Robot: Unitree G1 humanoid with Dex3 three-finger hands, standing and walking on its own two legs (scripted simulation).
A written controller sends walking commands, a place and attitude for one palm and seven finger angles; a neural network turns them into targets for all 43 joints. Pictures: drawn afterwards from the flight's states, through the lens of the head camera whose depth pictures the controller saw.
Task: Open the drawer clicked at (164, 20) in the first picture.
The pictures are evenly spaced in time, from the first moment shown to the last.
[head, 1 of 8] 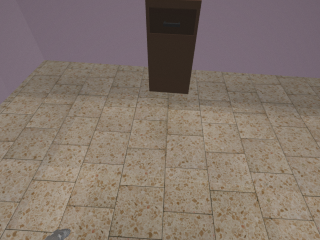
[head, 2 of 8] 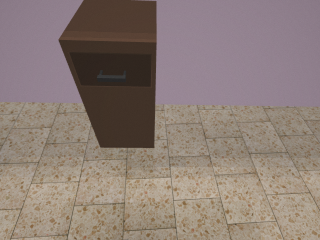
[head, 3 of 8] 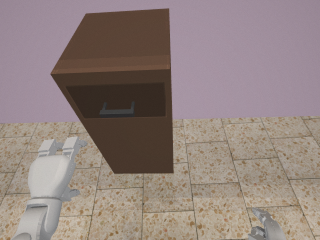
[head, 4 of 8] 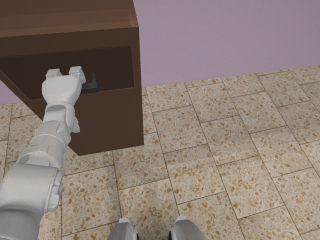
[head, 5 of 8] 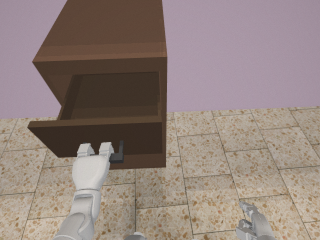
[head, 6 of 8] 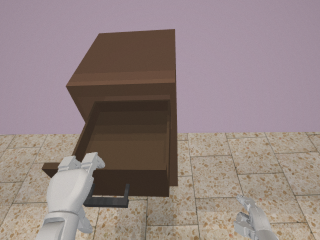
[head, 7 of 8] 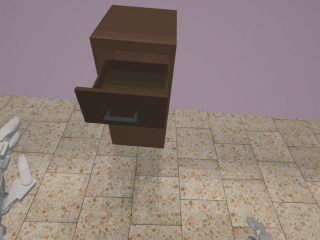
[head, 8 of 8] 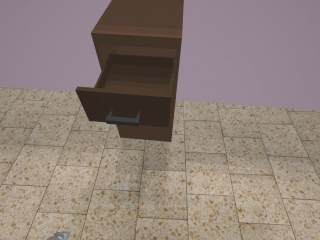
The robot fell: no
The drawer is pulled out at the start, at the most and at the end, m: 0.00 0.30 0.30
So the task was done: yes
